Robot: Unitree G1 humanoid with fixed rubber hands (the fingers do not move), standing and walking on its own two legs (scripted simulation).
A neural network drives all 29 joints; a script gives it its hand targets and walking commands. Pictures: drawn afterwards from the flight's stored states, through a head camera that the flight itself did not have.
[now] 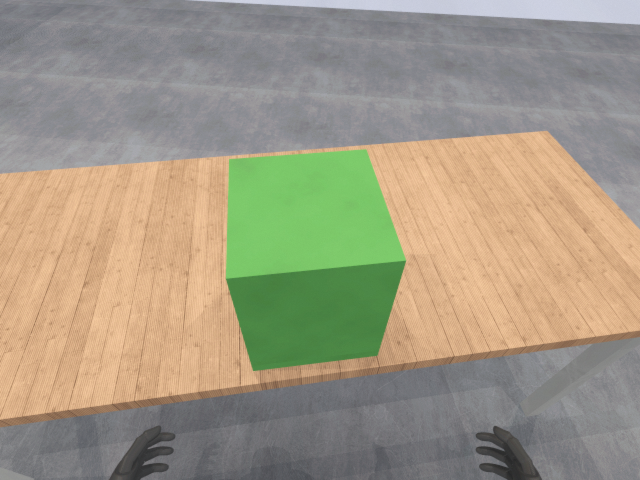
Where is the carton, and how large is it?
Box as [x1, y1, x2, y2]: [226, 149, 405, 370]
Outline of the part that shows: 366,149 229,159 226,280 253,370 377,355 404,266 405,258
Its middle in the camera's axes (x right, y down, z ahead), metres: -0.01 +0.03 +0.58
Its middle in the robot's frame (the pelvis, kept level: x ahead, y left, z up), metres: +0.43 +0.03 +0.01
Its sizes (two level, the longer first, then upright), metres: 0.210 0.200 0.250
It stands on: a table, 0.63 m high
